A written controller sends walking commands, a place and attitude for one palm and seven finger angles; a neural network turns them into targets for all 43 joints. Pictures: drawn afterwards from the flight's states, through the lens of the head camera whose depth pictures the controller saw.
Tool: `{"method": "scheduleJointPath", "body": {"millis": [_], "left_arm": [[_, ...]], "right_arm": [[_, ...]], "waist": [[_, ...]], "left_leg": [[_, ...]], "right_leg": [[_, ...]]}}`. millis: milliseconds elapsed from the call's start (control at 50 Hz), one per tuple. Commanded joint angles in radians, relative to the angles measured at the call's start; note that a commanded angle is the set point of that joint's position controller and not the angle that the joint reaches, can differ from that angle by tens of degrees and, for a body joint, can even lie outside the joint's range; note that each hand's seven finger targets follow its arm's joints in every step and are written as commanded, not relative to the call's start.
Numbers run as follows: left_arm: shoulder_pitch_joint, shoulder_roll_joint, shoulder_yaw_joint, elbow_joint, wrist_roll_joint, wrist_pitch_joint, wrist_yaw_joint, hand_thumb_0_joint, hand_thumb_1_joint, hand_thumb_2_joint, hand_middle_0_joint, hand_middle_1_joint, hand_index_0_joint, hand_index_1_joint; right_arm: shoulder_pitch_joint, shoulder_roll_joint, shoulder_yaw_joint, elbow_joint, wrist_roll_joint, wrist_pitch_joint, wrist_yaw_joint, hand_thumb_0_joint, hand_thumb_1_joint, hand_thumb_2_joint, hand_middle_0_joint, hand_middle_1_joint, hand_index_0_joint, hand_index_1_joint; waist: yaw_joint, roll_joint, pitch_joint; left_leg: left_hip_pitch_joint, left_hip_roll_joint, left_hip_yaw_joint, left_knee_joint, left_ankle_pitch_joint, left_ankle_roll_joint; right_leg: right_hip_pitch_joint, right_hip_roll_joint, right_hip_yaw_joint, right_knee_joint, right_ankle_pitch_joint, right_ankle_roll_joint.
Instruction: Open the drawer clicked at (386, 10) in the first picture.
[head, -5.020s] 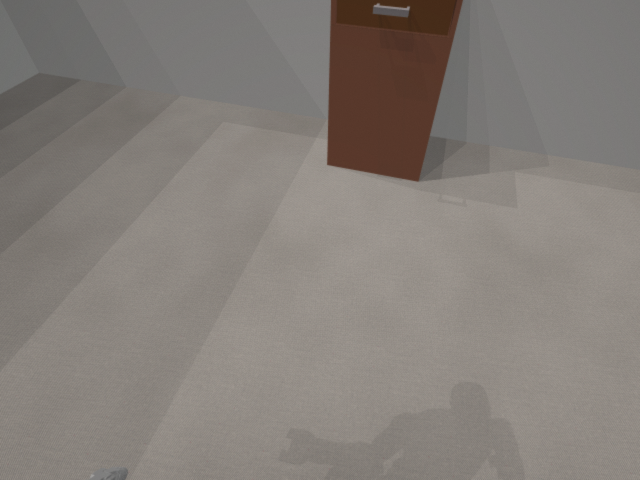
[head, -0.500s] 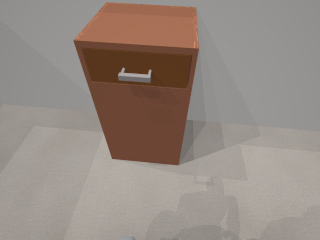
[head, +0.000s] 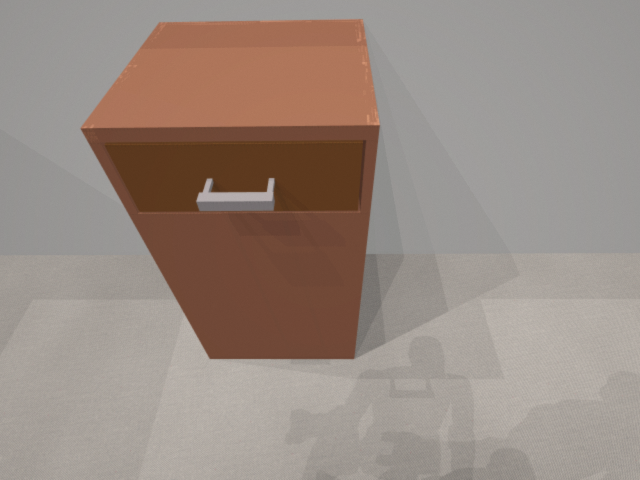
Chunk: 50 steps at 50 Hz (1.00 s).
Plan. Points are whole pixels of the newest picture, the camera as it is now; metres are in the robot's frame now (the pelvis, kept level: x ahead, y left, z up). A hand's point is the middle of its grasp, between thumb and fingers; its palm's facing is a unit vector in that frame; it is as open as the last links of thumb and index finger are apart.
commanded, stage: come to a stop and stand still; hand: left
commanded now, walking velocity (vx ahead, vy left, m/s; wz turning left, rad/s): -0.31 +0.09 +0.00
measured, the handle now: (238, 192) +0.57 +0.17 +0.01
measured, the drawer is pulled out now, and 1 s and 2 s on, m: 0.00 0.00 0.00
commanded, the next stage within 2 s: look again from close up in 1.22 s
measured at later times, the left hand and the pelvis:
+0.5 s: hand out of the picture +0.08 +0.22 -0.18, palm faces +0.07 -0.97 -0.22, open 7.3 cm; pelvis +0.03 +0.02 +0.00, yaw +1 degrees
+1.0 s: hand out of the picture +0.01 +0.15 -0.17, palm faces +0.03 -0.98 -0.19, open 7.3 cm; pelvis +0.01 -0.02 +0.01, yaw +0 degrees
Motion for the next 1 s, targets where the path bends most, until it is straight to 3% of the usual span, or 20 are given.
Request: {"method": "scheduleJointPath", "body": {"millis": [0, 20, 60, 100, 220, 280, 320, 340, 360, 380, 400, 460, 580, 620, 640, 680, 700, 720, 840, 980], "left_arm": [[0.231, 0.14, 0.013, 0.042, 0.003, -0.03, 0.014, 0.0, 0.9, 0.9, -0.2, -0.3, -0.2, -0.3], [0.242, 0.165, 0.014, 0.039, -0.011, -0.033, 0.018, 0.0, 0.9, 0.9, -0.2, -0.3, -0.2, -0.3], [0.133, 0.13, 0.002, 0.024, -0.008, -0.024, 0.036, 0.0, 0.9, 0.9, -0.2, -0.3, -0.2, -0.3], [0.078, 0.134, 0.006, 0.003, -0.005, -0.007, 0.046, 0.0, 0.9, 0.9, -0.2, -0.3, -0.2, -0.3], [0.038, 0.153, 0.035, -0.037, 0.003, 0.028, 0.05, 0.0, 0.9, 0.9, -0.2, -0.3, -0.2, -0.3], [0.002, 0.155, 0.038, -0.056, 0.003, 0.036, 0.047, 0.0, 0.9, 0.9, -0.2, -0.3, -0.2, -0.3], [-0.007, 0.142, 0.032, -0.059, -0.005, 0.043, 0.043, 0.0, 0.9, 0.9, -0.2, -0.3, -0.2, -0.3], [0.02, 0.111, 0.026, -0.067, -0.011, 0.048, 0.038, 0.0, 0.9, 0.9, -0.2, -0.3, -0.2, -0.3], [0.053, 0.065, 0.015, -0.075, -0.013, 0.055, 0.034, 0.0, 0.9, 0.9, -0.2, -0.3, -0.2, -0.3], [0.038, 0.056, 0.01, -0.08, -0.014, 0.056, 0.034, 0.0, 0.9, 0.9, -0.2, -0.3, -0.2, -0.3], [0.029, 0.065, 0.011, -0.071, -0.011, 0.065, 0.034, 0.0, 0.9, 0.9, -0.2, -0.3, -0.2, -0.3], [0.086, 0.067, 0.01, -0.025, -0.004, 0.059, 0.02, 0.0, 0.9, 0.9, -0.2, -0.3, -0.2, -0.3], [0.099, 0.047, -0.022, 0.005, -0.012, 0.043, 0.024, 0.0, 0.9, 0.9, -0.2, -0.3, -0.2, -0.3], [0.159, 0.057, -0.026, 0.037, -0.012, 0.03, 0.03, 0.0, 0.9, 0.9, -0.2, -0.3, -0.2, -0.3], [0.17, 0.083, -0.027, 0.048, -0.009, 0.021, 0.034, 0.0, 0.9, 0.9, -0.2, -0.3, -0.2, -0.3], [0.156, 0.109, -0.03, 0.05, -0.01, 0.01, 0.037, 0.0, 0.9, 0.9, -0.2, -0.3, -0.2, -0.3], [0.144, 0.109, -0.027, 0.058, -0.011, 0.003, 0.037, 0.0, 0.9, 0.9, -0.2, -0.3, -0.2, -0.3], [0.139, 0.094, -0.032, 0.061, -0.012, 0.003, 0.038, 0.0, 0.9, 0.9, -0.2, -0.3, -0.2, -0.3], [0.151, 0.071, -0.04, 0.075, -0.016, 0.009, 0.037, 0.0, 0.9, 0.9, -0.2, -0.3, -0.2, -0.3], [0.185, 0.058, -0.04, 0.089, -0.02, 0.01, 0.037, 0.0, 0.9, 0.9, -0.2, -0.3, -0.2, -0.3]], "right_arm": [[0.041, -0.045, 0.002, -0.052, 0.014, -0.019, -0.002, 0.0, -0.9, -0.9, 0.2, 0.3, 0.2, 0.3], [0.028, -0.063, 0.006, -0.058, 0.017, -0.004, -0.009, 0.0, -0.9, -0.9, 0.2, 0.3, 0.2, 0.3], [0.028, -0.055, 0.003, -0.035, 0.025, 0.016, -0.019, 0.0, -0.9, -0.9, 0.2, 0.3, 0.2, 0.3], [0.022, -0.044, 0.004, -0.023, 0.031, 0.034, -0.023, 0.0, -0.9, -0.9, 0.2, 0.3, 0.2, 0.3], [-0.027, -0.065, -0.019, -0.079, 0.018, 0.065, -0.015, 0.0, -0.9, -0.9, 0.2, 0.3, 0.2, 0.3], [-0.007, -0.069, -0.023, -0.093, 0.018, 0.064, -0.011, 0.0, -0.9, -0.9, 0.2, 0.3, 0.2, 0.3], [0.026, -0.079, -0.021, -0.087, 0.014, 0.053, -0.008, 0.0, -0.9, -0.9, 0.2, 0.3, 0.2, 0.3], [0.023, -0.119, -0.023, -0.094, 0.008, 0.043, -0.008, 0.0, -0.9, -0.9, 0.2, 0.3, 0.2, 0.3], [-0.004, -0.184, -0.031, -0.122, 0.002, 0.035, -0.007, 0.0, -0.9, -0.9, 0.2, 0.3, 0.2, 0.3], [-0.053, -0.21, -0.028, -0.145, -0.003, 0.035, -0.01, 0.0, -0.9, -0.9, 0.2, 0.3, 0.2, 0.3], [-0.099, -0.204, -0.027, -0.153, -0.003, 0.031, -0.019, 0.0, -0.9, -0.9, 0.2, 0.3, 0.2, 0.3], [-0.172, -0.177, -0.011, -0.158, -0.001, 0.027, -0.027, 0.0, -0.9, -0.9, 0.2, 0.3, 0.2, 0.3], [-0.103, -0.19, -0.018, -0.105, 0.01, 0.022, -0.02, 0.0, -0.9, -0.9, 0.2, 0.3, 0.2, 0.3], [-0.099, -0.176, -0.016, -0.092, 0.02, 0.019, -0.018, 0.0, -0.9, -0.9, 0.2, 0.3, 0.2, 0.3], [-0.101, -0.153, -0.012, -0.091, 0.027, 0.016, -0.015, 0.0, -0.9, -0.9, 0.2, 0.3, 0.2, 0.3], [-0.104, -0.121, -0.004, -0.085, 0.027, 0.013, -0.007, 0.0, -0.9, -0.9, 0.2, 0.3, 0.2, 0.3], [-0.105, -0.118, -0.002, -0.075, 0.022, 0.02, -0.008, 0.0, -0.9, -0.9, 0.2, 0.3, 0.2, 0.3], [-0.102, -0.123, -0.004, -0.071, 0.02, 0.022, -0.009, 0.0, -0.9, -0.9, 0.2, 0.3, 0.2, 0.3], [-0.082, -0.112, 0.015, -0.021, 0.017, 0.026, -0.008, 0.0, -0.9, -0.9, 0.2, 0.3, 0.2, 0.3], [-0.032, -0.092, 0.026, 0.01, 0.014, 0.029, -0.013, 0.0, -0.9, -0.9, 0.2, 0.3, 0.2, 0.3]], "waist": [[0.071, -0.245, -0.037], [0.077, -0.287, -0.084], [0.037, -0.191, -0.066], [0.03, -0.097, -0.073], [0.04, -0.143, -0.055], [0.015, -0.168, -0.077], [-0.008, -0.155, -0.082], [0.0, -0.025, -0.093], [0.017, 0.182, -0.077], [0.016, 0.245, -0.042], [0.018, 0.255, -0.027], [0.055, 0.165, -0.029], [0.017, 0.118, -0.075], [0.034, 0.072, -0.096], [0.027, 0.011, -0.081], [0.009, 0.001, -0.074], [0.007, -0.123, -0.07], [0.005, -0.158, -0.05], [0.011, -0.053, 0.066], [0.019, -0.005, 0.089]], "left_leg": [[-0.323, 0.038, -0.017, 0.198, -0.075, -0.002], [-0.26, 0.026, -0.077, 0.299, -0.271, -0.018], [-0.238, 0.048, -0.154, 0.372, -0.256, -0.018], [-0.225, 0.032, -0.163, 0.368, -0.208, -0.021], [-0.243, -0.002, -0.146, 0.355, -0.131, -0.038], [-0.174, -0.002, -0.135, 0.223, -0.034, -0.036], [-0.052, 0.009, -0.119, 0.033, 0.149, -0.026], [0.007, 0.08, -0.19, -0.033, 0.259, 0.002], [-0.049, 0.253, -0.379, -0.121, 0.409, 0.078], [-0.161, 0.323, -0.458, -0.21, 0.388, 0.16], [-0.202, 0.311, -0.453, -0.25, 0.294, 0.183], [-0.116, 0.228, -0.323, -0.198, 0.321, 0.165], [0.046, 0.207, -0.289, -0.154, 0.452, 0.157], [0.023, 0.164, -0.258, -0.094, 0.433, 0.108], [-0.017, 0.119, -0.222, -0.056, 0.364, 0.061], [-0.003, 0.072, -0.19, -0.062, 0.34, 0.021], [0.002, 0.071, -0.176, -0.048, 0.311, 0.012], [0.006, 0.07, -0.171, -0.058, 0.28, 0.01], [-0.02, 0.071, -0.18, -0.114, 0.177, 0.009], [-0.042, 0.065, -0.178, -0.114, 0.142, 0.004]], "right_leg": [[0.387, -0.246, 0.282, -0.231, 0.427, -0.105], [0.336, -0.311, 0.339, -0.278, 0.643, -0.181], [0.281, -0.296, 0.265, -0.234, 0.877, -0.223], [0.263, -0.266, 0.192, -0.201, 0.886, -0.215], [0.215, -0.249, 0.15, -0.211, 0.751, -0.211], [0.176, -0.215, 0.132, -0.192, 0.586, -0.18], [0.105, -0.167, 0.109, -0.144, 0.389, -0.118], [0.039, -0.106, 0.084, -0.079, 0.218, -0.074], [0.007, -0.009, 0.015, 0.018, -0.064, -0.014], [0.029, 0.044, 0.028, 0.156, -0.269, -0.003], [0.03, 0.039, 0.092, 0.274, -0.3, -0.008], [-0.024, 0.034, 0.12, 0.334, -0.219, -0.011], [0.06, 0.029, 0.066, -0.006, -0.17, 0.012], [0.17, 0.022, 0.07, -0.228, 0.012, 0.011], [0.201, -0.023, 0.14, -0.284, 0.127, -0.006], [0.182, -0.089, 0.177, -0.248, 0.303, -0.039], [0.171, -0.072, 0.176, -0.248, 0.313, -0.042], [0.15, -0.073, 0.174, -0.258, 0.296, -0.042], [0.083, -0.042, 0.176, -0.332, 0.011, -0.039], [0.08, -0.035, 0.176, -0.363, -0.068, -0.045]]}}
